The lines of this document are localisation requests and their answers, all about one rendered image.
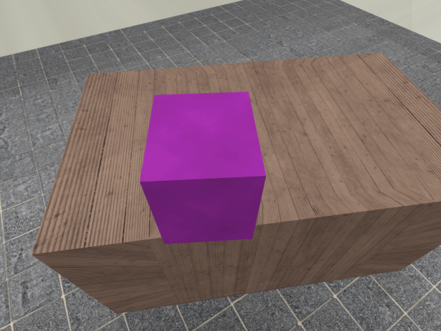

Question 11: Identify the carton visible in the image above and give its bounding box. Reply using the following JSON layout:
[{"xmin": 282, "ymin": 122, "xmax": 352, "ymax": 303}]
[{"xmin": 140, "ymin": 92, "xmax": 266, "ymax": 244}]

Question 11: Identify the pedestal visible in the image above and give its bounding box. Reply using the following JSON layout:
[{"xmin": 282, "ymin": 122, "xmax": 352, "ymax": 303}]
[{"xmin": 32, "ymin": 52, "xmax": 441, "ymax": 314}]

